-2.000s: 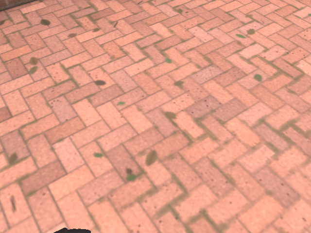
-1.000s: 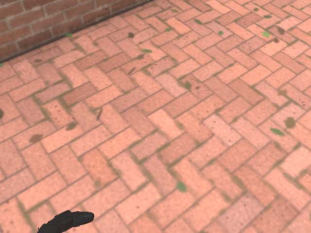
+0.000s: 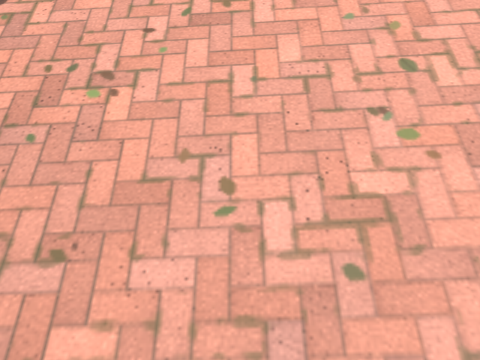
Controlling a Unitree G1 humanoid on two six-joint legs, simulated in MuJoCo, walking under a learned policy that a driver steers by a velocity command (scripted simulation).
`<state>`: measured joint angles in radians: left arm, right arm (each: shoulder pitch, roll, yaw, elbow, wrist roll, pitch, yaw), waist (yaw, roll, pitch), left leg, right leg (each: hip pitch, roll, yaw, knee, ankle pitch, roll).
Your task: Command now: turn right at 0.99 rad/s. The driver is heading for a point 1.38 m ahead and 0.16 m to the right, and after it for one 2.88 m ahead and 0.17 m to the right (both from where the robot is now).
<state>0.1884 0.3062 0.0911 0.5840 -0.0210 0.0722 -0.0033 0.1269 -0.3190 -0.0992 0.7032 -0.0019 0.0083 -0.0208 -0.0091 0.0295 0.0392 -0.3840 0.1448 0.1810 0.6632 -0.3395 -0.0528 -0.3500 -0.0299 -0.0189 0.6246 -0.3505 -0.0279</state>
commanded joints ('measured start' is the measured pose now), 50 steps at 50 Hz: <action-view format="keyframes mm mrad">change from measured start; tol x32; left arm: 1 138 281 87 -61 48 -47 10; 50 123 118 22 46 27 -155 41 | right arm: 1 -138 -69 -15 -150 -27 -26 -5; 50 -47 -53 6 -158 38 -17 55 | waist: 1 94 -275 -171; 20 -22 -215 -176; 22 75 239 -171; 50 92 -152 11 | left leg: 1 -453 -126 -223 504 -298 -16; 20 130 -188 -290 -279 218 33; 23 273 265 -806 -357 482 359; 37 151 -2 -534 -260 400 223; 41 -249 -151 -234 352 -283 12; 50 -539 -32 -220 433 113 4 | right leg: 1 322 -334 601 -303 453 -340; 19 160 -51 610 -134 424 -134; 22 -178 223 296 243 -304 4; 27 -243 113 200 646 -112 109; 37 203 90 64 -284 148 57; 41 307 -373 386 -290 584 -250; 44 364 -285 309 -415 -122 -151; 50 429 -295 159 -501 -117 -121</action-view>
